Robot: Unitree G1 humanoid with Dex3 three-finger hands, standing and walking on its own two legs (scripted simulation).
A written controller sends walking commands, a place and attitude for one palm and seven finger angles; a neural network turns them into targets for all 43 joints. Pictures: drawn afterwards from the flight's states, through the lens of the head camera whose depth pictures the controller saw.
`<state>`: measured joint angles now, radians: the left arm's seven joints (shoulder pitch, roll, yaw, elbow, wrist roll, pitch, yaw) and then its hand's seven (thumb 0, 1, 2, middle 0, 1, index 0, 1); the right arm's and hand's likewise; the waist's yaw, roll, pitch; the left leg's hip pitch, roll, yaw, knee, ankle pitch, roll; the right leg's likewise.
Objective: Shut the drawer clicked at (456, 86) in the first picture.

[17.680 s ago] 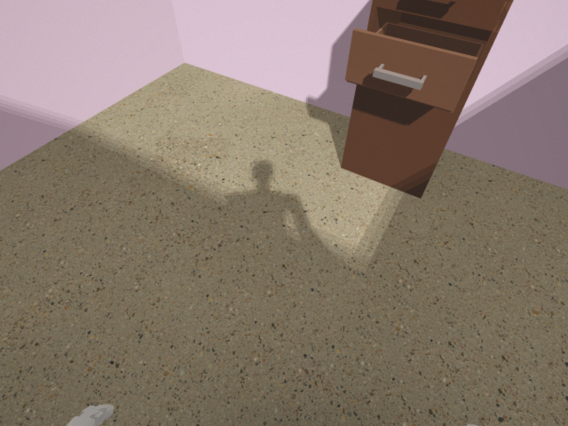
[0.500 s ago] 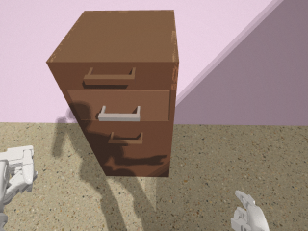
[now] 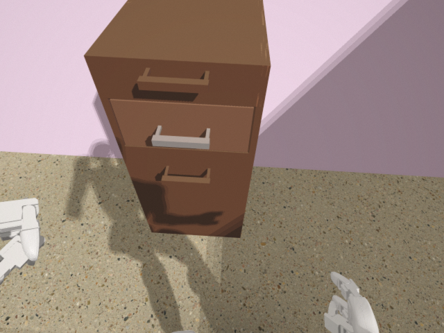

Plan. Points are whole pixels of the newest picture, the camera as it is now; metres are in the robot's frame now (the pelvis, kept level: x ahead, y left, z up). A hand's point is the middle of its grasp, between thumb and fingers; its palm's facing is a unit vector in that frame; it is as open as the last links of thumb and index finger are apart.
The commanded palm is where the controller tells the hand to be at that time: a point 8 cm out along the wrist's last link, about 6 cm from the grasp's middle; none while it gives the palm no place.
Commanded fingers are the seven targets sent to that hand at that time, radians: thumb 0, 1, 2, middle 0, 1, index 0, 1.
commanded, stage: step back with the hand held close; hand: left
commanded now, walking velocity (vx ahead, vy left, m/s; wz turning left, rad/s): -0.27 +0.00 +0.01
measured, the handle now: (182, 136) +0.62 +0.16 -0.06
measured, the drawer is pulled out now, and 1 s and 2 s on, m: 0.00 0.00 0.00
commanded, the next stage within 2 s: stop stepping back and stand still in 0.72 s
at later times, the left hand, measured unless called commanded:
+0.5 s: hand (19, 283) +0.14 +0.23 +0.18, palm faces +0.37 -0.82 -0.44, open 3.3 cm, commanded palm +0.06 +0.28 +0.19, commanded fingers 0.00 0.90 0.90 -1.40 -1.60 -1.40 -1.60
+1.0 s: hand out of the picture +0.06 +0.19 +0.18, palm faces +0.23 -0.84 -0.50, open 3.2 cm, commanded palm +0.01 +0.24 +0.19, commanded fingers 0.00 0.90 0.90 -1.40 -1.60 -1.40 -1.60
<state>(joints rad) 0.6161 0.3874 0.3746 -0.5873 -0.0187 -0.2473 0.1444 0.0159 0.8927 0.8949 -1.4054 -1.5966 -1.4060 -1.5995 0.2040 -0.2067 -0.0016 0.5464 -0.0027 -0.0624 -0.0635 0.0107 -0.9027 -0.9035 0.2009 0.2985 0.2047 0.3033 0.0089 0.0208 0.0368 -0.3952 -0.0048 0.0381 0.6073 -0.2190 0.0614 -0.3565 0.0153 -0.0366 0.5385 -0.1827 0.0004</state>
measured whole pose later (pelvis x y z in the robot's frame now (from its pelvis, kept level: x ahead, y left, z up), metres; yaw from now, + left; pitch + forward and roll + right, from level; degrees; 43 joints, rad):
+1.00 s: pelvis -0.13 -0.03 +0.00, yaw -3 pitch +2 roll -2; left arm 0.71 0.46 0.40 -0.65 -0.06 -0.27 0.12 0.01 0.89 0.89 -1.41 -1.60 -1.41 -1.60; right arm 0.24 -0.20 -0.01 0.62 0.00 -0.07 -0.06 0.01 -0.90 -0.90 0.20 0.30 0.21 0.30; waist -0.03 0.00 -0.04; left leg -0.41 0.03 0.01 0.56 -0.19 0.01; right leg -0.17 0.04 0.02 0.49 -0.37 0.00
